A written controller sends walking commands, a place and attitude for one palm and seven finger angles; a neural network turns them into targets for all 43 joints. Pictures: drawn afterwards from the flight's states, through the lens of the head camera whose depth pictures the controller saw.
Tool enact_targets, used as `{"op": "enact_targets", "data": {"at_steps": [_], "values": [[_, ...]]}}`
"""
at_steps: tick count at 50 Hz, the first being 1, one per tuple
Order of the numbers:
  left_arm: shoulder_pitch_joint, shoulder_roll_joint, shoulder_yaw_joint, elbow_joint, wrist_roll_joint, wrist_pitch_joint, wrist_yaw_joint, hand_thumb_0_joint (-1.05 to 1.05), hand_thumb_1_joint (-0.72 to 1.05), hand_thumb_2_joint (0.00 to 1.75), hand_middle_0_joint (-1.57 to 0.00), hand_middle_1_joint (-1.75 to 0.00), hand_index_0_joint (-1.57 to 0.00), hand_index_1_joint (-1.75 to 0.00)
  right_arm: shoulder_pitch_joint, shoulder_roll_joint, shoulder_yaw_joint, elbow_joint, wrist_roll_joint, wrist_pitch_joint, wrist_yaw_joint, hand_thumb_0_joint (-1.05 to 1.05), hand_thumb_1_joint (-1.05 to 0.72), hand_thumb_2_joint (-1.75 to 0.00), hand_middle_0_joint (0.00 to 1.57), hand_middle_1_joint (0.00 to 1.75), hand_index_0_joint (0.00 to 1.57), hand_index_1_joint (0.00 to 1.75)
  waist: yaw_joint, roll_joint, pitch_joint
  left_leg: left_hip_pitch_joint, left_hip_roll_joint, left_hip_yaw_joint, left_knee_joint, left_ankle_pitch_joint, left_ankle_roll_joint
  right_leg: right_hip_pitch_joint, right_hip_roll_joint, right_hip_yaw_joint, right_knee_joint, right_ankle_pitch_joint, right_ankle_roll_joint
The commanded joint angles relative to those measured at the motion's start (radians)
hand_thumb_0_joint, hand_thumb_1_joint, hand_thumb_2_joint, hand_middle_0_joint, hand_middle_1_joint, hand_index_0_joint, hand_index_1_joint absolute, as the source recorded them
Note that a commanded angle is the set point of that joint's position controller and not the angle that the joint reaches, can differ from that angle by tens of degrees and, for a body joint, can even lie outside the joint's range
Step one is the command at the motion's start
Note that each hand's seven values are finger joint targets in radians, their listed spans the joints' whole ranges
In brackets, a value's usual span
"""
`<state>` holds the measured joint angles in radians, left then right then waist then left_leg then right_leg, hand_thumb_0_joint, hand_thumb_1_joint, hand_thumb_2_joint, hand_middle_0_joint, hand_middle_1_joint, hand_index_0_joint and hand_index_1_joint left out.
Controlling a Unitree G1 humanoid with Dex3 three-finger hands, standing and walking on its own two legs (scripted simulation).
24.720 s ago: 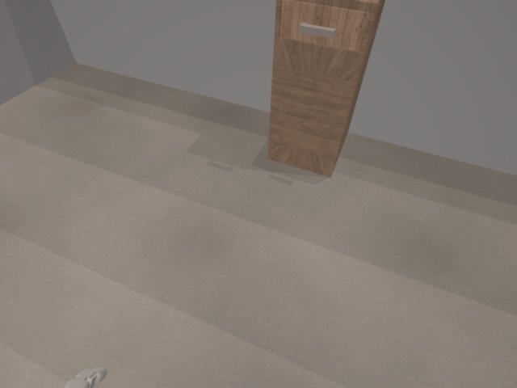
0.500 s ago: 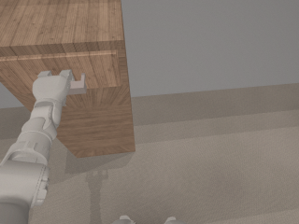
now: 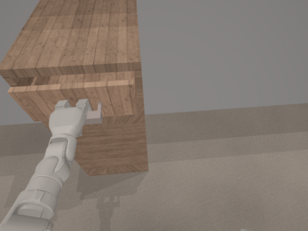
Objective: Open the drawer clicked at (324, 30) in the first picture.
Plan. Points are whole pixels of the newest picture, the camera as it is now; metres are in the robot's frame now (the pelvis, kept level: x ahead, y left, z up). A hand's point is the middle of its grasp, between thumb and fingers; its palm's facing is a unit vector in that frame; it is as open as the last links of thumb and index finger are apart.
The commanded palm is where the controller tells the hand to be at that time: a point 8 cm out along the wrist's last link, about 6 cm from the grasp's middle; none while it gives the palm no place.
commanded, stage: pull the drawer open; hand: left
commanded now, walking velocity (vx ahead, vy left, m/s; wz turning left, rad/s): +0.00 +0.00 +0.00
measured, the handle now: (78, 112) +0.44 +0.23 +0.03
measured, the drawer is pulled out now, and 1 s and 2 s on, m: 0.05 0.15 0.30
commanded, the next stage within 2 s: none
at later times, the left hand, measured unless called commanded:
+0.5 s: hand (73, 146) +0.34 +0.23 +0.01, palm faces -0.04 -0.02 -1.00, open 5.9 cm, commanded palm +0.33 +0.22 +0.06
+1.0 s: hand (71, 164) +0.29 +0.22 +0.01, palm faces +0.02 -0.08 -1.00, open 5.9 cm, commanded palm +0.24 +0.23 +0.06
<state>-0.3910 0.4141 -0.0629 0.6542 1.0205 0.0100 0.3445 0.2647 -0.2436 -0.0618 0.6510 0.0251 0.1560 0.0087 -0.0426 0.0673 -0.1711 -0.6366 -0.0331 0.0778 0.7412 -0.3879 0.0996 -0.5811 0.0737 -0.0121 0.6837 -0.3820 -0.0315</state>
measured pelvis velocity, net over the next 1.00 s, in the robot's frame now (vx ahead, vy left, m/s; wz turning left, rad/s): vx -0.02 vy -0.03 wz -0.01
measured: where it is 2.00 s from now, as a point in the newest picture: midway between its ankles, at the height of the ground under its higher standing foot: outside the picture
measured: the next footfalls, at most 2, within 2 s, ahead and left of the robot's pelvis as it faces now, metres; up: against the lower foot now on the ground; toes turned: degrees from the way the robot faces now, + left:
none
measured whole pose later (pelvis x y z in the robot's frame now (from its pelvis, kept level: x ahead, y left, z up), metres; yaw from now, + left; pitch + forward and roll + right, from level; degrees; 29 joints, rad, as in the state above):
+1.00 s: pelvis -0.02 -0.03 +0.00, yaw -1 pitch +11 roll +0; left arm 0.01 0.41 -0.01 0.34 1.00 0.00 0.38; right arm 0.23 -0.27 -0.07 0.66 0.03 0.11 -0.02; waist -0.02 0.06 -0.14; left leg -0.54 -0.02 0.09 0.70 -0.35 0.07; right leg -0.51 0.09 0.00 0.68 -0.36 -0.07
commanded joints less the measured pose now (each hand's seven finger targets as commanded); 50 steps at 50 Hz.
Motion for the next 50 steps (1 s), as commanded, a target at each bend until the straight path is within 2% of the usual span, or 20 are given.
{"op": "enact_targets", "data": {"at_steps": [1,11,12,13,14,15,16,20,23,24,27,28,29,32,34,38,39,42,48,50], "values": [[-0.093,0.135,0.062,-0.255,-0.02,0.038,0.02,0.0,0.9,0.9,-0.4,-1.35,-0.4,-1.35,0.016,-0.154,-0.047,-0.113,-0.005,-0.025,-0.002,0.0,-0.9,-0.9,0.2,0.3,0.2,0.3,0.041,0.006,-0.323,0.434,0.084,-0.16,-0.028,0.81,-0.092,0.042,-0.005,-0.007,-0.018,0.414,-0.005],[0.168,0.095,0.051,-0.501,-0.036,0.082,-0.001,0.0,0.9,0.9,-0.4,-1.35,-0.4,-1.35,-0.082,-0.132,-0.025,-0.165,-0.012,-0.041,0.0,0.0,-0.9,-0.9,0.2,0.3,0.2,0.3,0.072,-0.01,-0.296,0.457,0.08,-0.161,-0.036,0.857,-0.1,0.106,-0.016,-0.003,-0.021,0.463,-0.002],[-0.013,0.098,0.02,-0.475,-0.02,0.088,0.004,0.0,0.9,0.9,-0.4,-1.35,-0.4,-1.35,-0.081,-0.142,-0.019,-0.142,-0.012,-0.033,-0.009,0.0,-0.9,-0.9,0.2,0.3,0.2,0.3,0.026,-0.02,-0.248,0.44,0.079,-0.173,-0.038,0.779,-0.102,0.053,-0.017,-0.007,-0.027,0.419,0.001],[-0.194,0.134,0.03,-0.432,0.004,0.088,0.015,0.0,0.9,0.9,-0.4,-1.35,-0.4,-1.35,-0.068,-0.145,-0.019,-0.117,-0.014,-0.03,-0.021,0.0,-0.9,-0.9,0.2,0.3,0.2,0.3,-0.006,-0.024,-0.205,0.415,0.073,-0.169,-0.038,0.692,-0.101,0.01,-0.015,-0.007,-0.031,0.366,-0.002],[-0.304,0.123,0.003,-0.424,0.015,0.082,0.02,0.0,0.9,0.9,-0.4,-1.35,-0.4,-1.35,-0.059,-0.144,-0.017,-0.108,-0.018,-0.033,-0.031,0.0,-0.9,-0.9,0.2,0.3,0.2,0.3,-0.027,-0.008,-0.17,0.394,0.067,-0.164,-0.042,0.627,-0.099,-0.017,-0.017,-0.008,-0.038,0.326,-0.006],[-0.267,0.146,0.034,-0.384,0.035,0.082,0.027,0.0,0.9,0.9,-0.4,-1.35,-0.4,-1.35,-0.055,-0.138,-0.021,-0.103,-0.019,-0.036,-0.035,0.0,-0.9,-0.9,0.2,0.3,0.2,0.3,-0.001,-0.002,-0.204,0.406,0.063,-0.162,-0.046,0.609,-0.098,-0.007,-0.015,-0.005,-0.034,0.315,-0.011],[-0.243,0.14,0.03,-0.352,0.041,0.083,0.029,0.0,0.9,0.9,-0.4,-1.35,-0.4,-1.35,-0.048,-0.137,-0.021,-0.101,-0.019,-0.036,-0.038,0.0,-0.9,-0.9,0.2,0.3,0.2,0.3,0.007,0.028,-0.228,0.427,0.059,-0.168,-0.043,0.627,-0.105,-0.008,-0.013,-0.008,-0.027,0.311,-0.017],[-0.346,0.128,0.005,-0.334,0.027,0.068,0.019,0.0,0.9,0.9,-0.4,-1.35,-0.4,-1.35,-0.042,-0.134,-0.024,-0.09,-0.018,-0.034,-0.05,0.0,-0.9,-0.9,0.2,0.3,0.2,0.3,0.008,0.013,-0.35,0.456,0.045,-0.156,-0.028,0.616,-0.105,0.032,-0.015,0.003,-0.019,0.34,-0.015],[-0.358,0.102,-0.011,-0.259,-0.002,0.043,0.01,0.0,0.9,0.9,-0.4,-1.35,-0.4,-1.35,-0.039,-0.131,-0.024,-0.084,-0.014,-0.041,-0.06,0.0,-0.9,-0.9,0.2,0.3,0.2,0.3,-0.004,-0.05,-0.292,0.373,0.023,-0.127,-0.037,0.479,-0.078,0.066,-0.018,0.006,-0.036,0.335,-0.016],[-0.365,0.146,0.027,-0.237,-0.001,0.031,0.008,0.0,0.9,0.9,-0.4,-1.35,-0.4,-1.35,-0.039,-0.137,-0.023,-0.082,-0.014,-0.041,-0.065,0.0,-0.9,-0.9,0.2,0.3,0.2,0.3,-0.001,-0.073,-0.293,0.348,0.02,-0.126,-0.044,0.447,-0.072,0.088,-0.019,0.016,-0.042,0.334,-0.016],[-0.417,0.131,0.007,-0.197,-0.004,-0.014,0.008,0.0,0.9,0.9,-0.4,-1.35,-0.4,-1.35,-0.039,-0.128,-0.017,-0.081,-0.008,-0.05,-0.075,0.0,-0.9,-0.9,0.2,0.3,0.2,0.3,-0.002,-0.08,-0.263,0.291,0.005,-0.11,-0.055,0.347,-0.054,0.092,-0.026,0.027,-0.054,0.317,-0.011],[-0.406,0.145,0.021,-0.162,-0.008,-0.025,0.008,0.0,0.9,0.9,-0.4,-1.35,-0.4,-1.35,-0.031,-0.13,-0.02,-0.078,-0.007,-0.054,-0.076,0.0,-0.9,-0.9,0.2,0.3,0.2,0.3,-0.005,-0.078,-0.233,0.268,0.001,-0.104,-0.055,0.315,-0.049,0.096,-0.027,0.031,-0.06,0.305,-0.014],[-0.354,0.185,0.067,-0.142,-0.009,-0.035,0.007,0.0,0.9,0.9,-0.4,-1.35,-0.4,-1.35,-0.029,-0.135,-0.021,-0.083,-0.007,-0.055,-0.077,0.0,-0.9,-0.9,0.2,0.3,0.2,0.3,0.017,-0.095,-0.246,0.247,0.0,-0.104,-0.062,0.301,-0.047,0.125,-0.026,0.037,-0.065,0.294,-0.016],[-0.299,0.161,0.052,-0.16,-0.01,-0.068,0.009,0.0,0.9,0.9,-0.4,-1.35,-0.4,-1.35,-0.04,-0.125,-0.021,-0.095,-0.001,-0.06,-0.074,0.0,-0.9,-0.9,0.2,0.3,0.2,0.3,0.034,-0.058,-0.256,0.236,-0.006,-0.089,-0.067,0.288,-0.044,0.141,-0.029,0.052,-0.072,0.302,-0.015],[-0.195,0.202,0.102,-0.173,-0.015,-0.079,0.014,0.0,0.9,0.9,-0.4,-1.35,-0.4,-1.35,-0.043,-0.134,-0.025,-0.104,-0.003,-0.062,-0.069,0.0,-0.9,-0.9,0.2,0.3,0.2,0.3,0.057,-0.042,-0.272,0.222,-0.005,-0.086,-0.073,0.299,-0.045,0.184,-0.026,0.062,-0.07,0.317,-0.023],[0.022,0.178,0.111,-0.287,-0.037,-0.089,0.026,0.0,0.9,0.9,-0.4,-1.35,-0.4,-1.35,-0.075,-0.129,-0.03,-0.132,0.001,-0.073,-0.056,0.0,-0.9,-0.9,0.2,0.3,0.2,0.3,0.083,-0.023,-0.274,0.212,-0.006,-0.074,-0.081,0.33,-0.046,0.237,-0.027,0.087,-0.07,0.407,-0.022],[0.096,0.201,0.151,-0.291,-0.046,-0.085,0.031,0.0,0.9,0.9,-0.4,-1.35,-0.4,-1.35,-0.084,-0.134,-0.031,-0.134,-0.001,-0.074,-0.052,0.0,-0.9,-0.9,0.2,0.3,0.2,0.3,0.092,-0.058,-0.276,0.191,-0.004,-0.075,-0.082,0.342,-0.045,0.271,-0.031,0.093,-0.07,0.452,-0.021],[0.167,0.189,0.147,-0.404,-0.045,-0.075,0.046,0.0,0.9,0.9,-0.4,-1.35,-0.4,-1.35,-0.106,-0.136,-0.034,-0.144,0.002,-0.082,-0.046,0.0,-0.9,-0.9,0.2,0.3,0.2,0.3,0.087,-0.045,-0.262,0.203,-0.003,-0.072,-0.088,0.353,-0.047,0.26,-0.029,0.097,-0.065,0.483,-0.015],[0.346,0.154,0.144,-0.529,-0.04,-0.006,0.086,0.0,0.9,0.9,-0.4,-1.35,-0.4,-1.35,-0.143,-0.138,-0.036,-0.153,-0.003,-0.097,-0.028,0.0,-0.9,-0.9,0.2,0.3,0.2,0.3,0.088,-0.004,-0.211,0.268,0.013,-0.078,-0.093,0.393,-0.055,0.197,-0.018,0.063,-0.061,0.4,-0.021],[0.358,0.142,0.133,-0.576,-0.038,0.016,0.088,0.0,0.9,0.9,-0.4,-1.35,-0.4,-1.35,-0.162,-0.138,-0.029,-0.157,-0.004,-0.098,-0.025,0.0,-0.9,-0.9,0.2,0.3,0.2,0.3,0.086,-0.027,-0.214,0.287,0.018,-0.085,-0.094,0.415,-0.058,0.192,-0.019,0.06,-0.058,0.406,-0.019]]}}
